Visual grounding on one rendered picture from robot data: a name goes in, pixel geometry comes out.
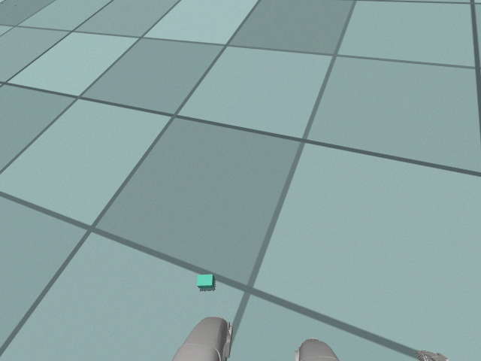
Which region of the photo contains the small box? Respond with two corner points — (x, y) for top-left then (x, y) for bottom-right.
(197, 275), (214, 288)

